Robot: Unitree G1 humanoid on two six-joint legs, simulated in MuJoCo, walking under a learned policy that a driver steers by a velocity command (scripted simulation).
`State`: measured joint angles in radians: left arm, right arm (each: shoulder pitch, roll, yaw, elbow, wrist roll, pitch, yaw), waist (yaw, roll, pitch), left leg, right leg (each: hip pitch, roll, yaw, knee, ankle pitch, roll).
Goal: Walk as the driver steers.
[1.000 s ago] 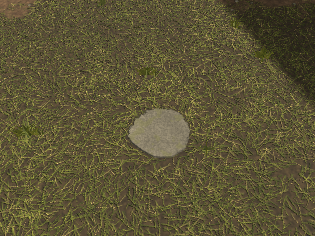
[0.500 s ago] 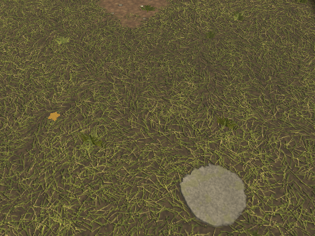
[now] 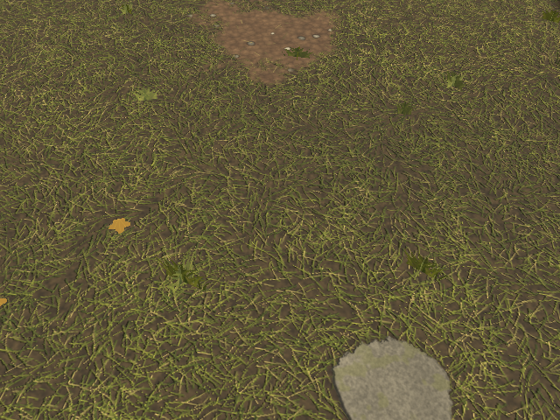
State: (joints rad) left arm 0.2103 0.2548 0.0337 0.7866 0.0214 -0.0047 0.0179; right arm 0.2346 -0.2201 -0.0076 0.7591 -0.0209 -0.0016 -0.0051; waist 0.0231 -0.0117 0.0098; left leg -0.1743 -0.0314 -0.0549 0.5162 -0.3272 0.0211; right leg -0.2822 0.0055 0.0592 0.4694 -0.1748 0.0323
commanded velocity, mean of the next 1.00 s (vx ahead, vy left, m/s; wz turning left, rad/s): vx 0.38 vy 0.00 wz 0.02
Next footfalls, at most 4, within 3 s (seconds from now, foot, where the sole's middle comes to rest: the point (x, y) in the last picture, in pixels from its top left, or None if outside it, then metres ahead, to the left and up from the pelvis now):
0.72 right None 0.19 -0.19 -0.77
1.22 left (285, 357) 0.69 0.02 -0.77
1.70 right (367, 222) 1.16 -0.23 -0.77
2.18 left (306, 129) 1.61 -0.04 -0.77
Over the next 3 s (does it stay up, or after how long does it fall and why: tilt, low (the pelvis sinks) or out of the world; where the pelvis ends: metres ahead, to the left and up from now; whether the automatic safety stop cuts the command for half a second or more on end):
stays up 1.74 -0.29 0.00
